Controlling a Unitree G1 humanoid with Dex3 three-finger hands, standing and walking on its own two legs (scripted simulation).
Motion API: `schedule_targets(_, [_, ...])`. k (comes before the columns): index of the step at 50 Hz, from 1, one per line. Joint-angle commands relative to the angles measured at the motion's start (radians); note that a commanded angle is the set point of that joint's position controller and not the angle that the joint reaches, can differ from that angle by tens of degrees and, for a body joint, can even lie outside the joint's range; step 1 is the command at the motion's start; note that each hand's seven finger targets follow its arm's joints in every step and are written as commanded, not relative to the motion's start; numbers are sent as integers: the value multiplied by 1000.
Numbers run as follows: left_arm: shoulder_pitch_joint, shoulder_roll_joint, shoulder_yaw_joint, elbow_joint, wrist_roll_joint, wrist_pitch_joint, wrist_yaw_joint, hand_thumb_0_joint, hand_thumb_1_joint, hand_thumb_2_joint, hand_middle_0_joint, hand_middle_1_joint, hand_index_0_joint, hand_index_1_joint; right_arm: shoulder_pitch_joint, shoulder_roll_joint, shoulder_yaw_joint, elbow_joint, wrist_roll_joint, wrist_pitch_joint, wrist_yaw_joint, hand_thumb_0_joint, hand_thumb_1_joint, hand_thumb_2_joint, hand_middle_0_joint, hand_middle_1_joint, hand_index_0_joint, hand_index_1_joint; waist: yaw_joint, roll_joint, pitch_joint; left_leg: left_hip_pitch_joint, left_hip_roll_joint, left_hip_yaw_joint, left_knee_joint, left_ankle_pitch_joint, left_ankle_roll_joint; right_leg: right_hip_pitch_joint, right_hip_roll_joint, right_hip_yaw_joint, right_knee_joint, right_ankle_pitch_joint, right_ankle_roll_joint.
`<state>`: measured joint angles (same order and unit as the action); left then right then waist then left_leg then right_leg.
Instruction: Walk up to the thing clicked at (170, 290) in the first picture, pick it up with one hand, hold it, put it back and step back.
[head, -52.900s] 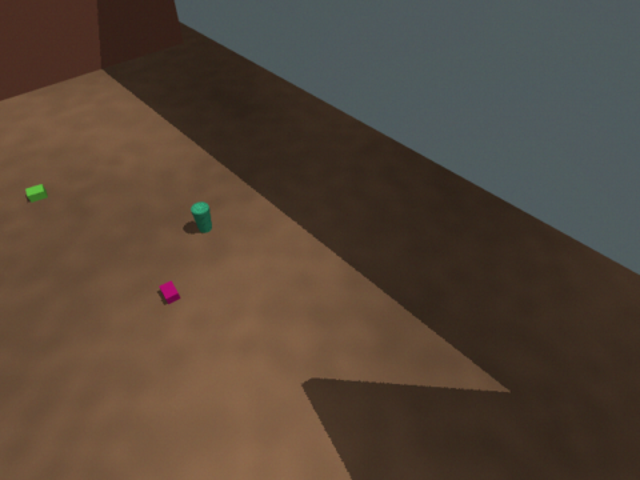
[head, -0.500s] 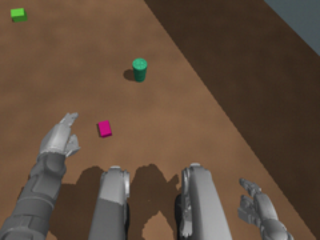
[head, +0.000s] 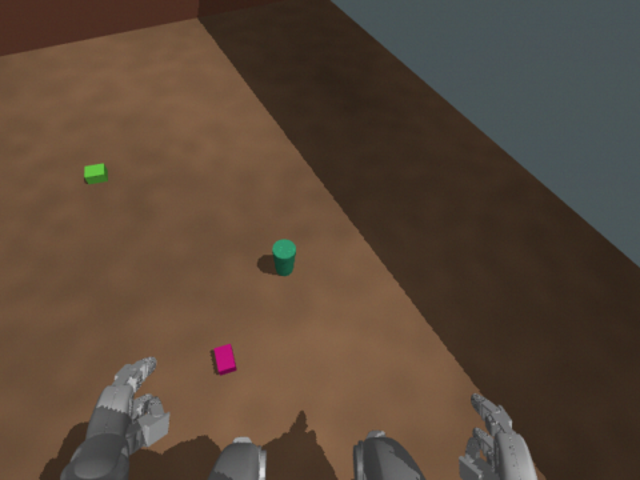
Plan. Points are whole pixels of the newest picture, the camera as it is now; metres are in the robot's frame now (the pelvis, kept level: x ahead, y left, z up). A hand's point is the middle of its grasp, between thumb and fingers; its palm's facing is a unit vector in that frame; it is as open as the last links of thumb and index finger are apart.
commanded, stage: home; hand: left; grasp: from above
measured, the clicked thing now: (225, 359) +0.48 +0.21 -0.65
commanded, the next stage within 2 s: none
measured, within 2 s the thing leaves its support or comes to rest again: neither
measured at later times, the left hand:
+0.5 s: hand (139, 445) +0.18 +0.18 +0.00, palm faces +0.08 -0.98 -0.19, open 7.4 cm
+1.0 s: hand (134, 445) +0.18 +0.19 +0.00, palm faces +0.06 -0.98 -0.20, open 7.4 cm
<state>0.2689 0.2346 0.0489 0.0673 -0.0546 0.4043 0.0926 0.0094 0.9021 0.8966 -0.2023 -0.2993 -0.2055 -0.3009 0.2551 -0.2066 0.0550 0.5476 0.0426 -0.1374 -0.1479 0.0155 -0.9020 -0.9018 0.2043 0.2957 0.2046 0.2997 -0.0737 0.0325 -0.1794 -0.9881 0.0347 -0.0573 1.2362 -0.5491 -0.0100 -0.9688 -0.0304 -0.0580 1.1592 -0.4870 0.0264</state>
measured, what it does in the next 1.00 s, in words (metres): stands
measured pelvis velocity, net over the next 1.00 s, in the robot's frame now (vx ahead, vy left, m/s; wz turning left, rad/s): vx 0.02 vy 0.01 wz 0.01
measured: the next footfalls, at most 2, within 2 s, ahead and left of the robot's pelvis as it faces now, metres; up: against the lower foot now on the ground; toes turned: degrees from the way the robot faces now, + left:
none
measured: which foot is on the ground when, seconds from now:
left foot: down 0.00-1.00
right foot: down 0.00-1.00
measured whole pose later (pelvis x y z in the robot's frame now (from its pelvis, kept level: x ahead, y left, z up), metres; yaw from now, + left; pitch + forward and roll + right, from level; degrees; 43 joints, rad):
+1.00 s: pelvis +0.02 +0.01 +0.04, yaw +1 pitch +9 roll -3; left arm 0.50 0.23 0.03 -0.12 -0.05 0.45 0.02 0.01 0.91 0.90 -0.20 -0.30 -0.20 -0.30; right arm 0.30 -0.22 0.03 0.56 0.01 -0.24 -0.18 0.02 -0.90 -0.90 0.20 0.30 0.20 0.30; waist -0.04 0.04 -0.16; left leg -0.67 0.03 -0.04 1.01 -0.50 0.00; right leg -0.65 -0.03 -0.06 0.92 -0.43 0.04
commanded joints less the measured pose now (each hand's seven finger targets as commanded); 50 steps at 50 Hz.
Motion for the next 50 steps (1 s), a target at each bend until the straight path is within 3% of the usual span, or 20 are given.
schedule_targets(1, [70, 92, 64, -274, -11, -25, -3, 0, 901, 900, -199, -300, -200, -300, -17, -125, -55, -165, -10, -78, -38, 0, -902, -899, 200, 299, 199, 299, 27, 58, -182, 290, -26, -17, -318, 212, 14, 268, 41, -1, -259, 176, -34])
schedule_targets(7, [201, 73, 40, -349, -12, 2, -26, 0, 901, 900, -199, -300, -199, -300, -11, -119, -58, -179, -17, -110, -55, 0, -902, -899, 199, 299, 199, 299, 19, -1, -101, 336, -35, 3, -362, 279, 24, 354, 50, -13, -346, 224, -31])
schedule_targets(13, [207, 82, 37, -393, -7, 10, -54, 0, 901, 900, -199, -300, -199, -300, -14, -130, -70, -182, -25, -135, -55, 0, -902, -899, 199, 299, 199, 299, 13, -4, -61, 366, -39, 11, -395, 288, 26, 372, 49, -22, -375, 226, -27])
schedule_targets(16, [177, 81, 34, -369, 2, 5, -64, 0, 901, 900, -199, -300, -199, -300, -21, -133, -71, -176, -29, -149, -54, 0, -902, -899, 199, 299, 199, 299, 13, -6, -12, 359, -40, 14, -409, 243, 28, 353, 46, -23, -383, 186, -25])
schedule_targets(21, [179, 95, 45, -393, 7, -6, -69, 0, 901, 900, -199, -300, -199, -300, -32, -137, -73, -171, -34, -162, -50, 0, -902, -899, 199, 299, 199, 299, 30, 33, -43, 385, -38, 9, -416, 255, 21, 367, 46, -24, -371, 193, -27])
schedule_targets(32, [212, 90, 39, -382, 11, -6, -63, 0, 901, 899, -199, -300, -199, -300, -30, -139, -75, -155, -37, -166, -49, 0, -902, -899, 199, 299, 199, 299, 37, 20, -81, 404, -33, 3, -404, 341, 14, 395, 48, -26, -354, 256, -31])
schedule_targets(34, [202, 89, 39, -377, 11, -7, -62, 0, 901, 899, -199, -300, -199, -300, -38, -139, -73, -156, -38, -167, -48, 0, -902, -899, 199, 299, 199, 299, 34, 19, -50, 390, -34, 5, -410, 292, 17, 384, 49, -27, -364, 221, -29])
schedule_targets(39, [209, 92, 48, -380, 6, -4, -62, 0, 901, 899, -199, -300, -199, -300, -32, -136, -74, -156, -38, -167, -50, 0, -902, -899, 199, 299, 199, 299, 39, 4, -74, 387, -36, 10, -401, 301, 21, 402, 46, -21, -368, 234, -26])
schedule_targets(42, [204, 94, 49, -389, 8, -4, -61, 0, 901, 899, -199, -300, -199, -300, -36, -136, -74, -157, -37, -168, -50, 0, -902, -899, 199, 299, 199, 299, 44, 22, -52, 378, -34, 9, -415, 255, 19, 384, 47, -23, -373, 192, -27])
schedule_targets(50, [197, 95, 43, -390, 9, -4, -65, 0, 901, 899, -199, -300, -199, -300, -26, -140, -77, -152, -36, -170, -49, 0, -902, -899, 199, 299, 199, 299, 36, 33, -57, 391, -27, 0, -419, 267, 14, 379, 48, -22, -361, 197, -30])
